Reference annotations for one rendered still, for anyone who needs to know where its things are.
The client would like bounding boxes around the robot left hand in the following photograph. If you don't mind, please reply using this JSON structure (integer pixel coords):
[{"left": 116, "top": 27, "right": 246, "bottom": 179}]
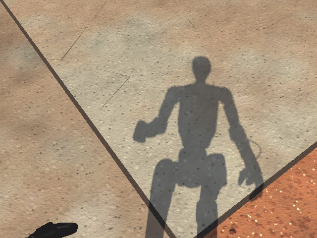
[{"left": 26, "top": 222, "right": 78, "bottom": 238}]

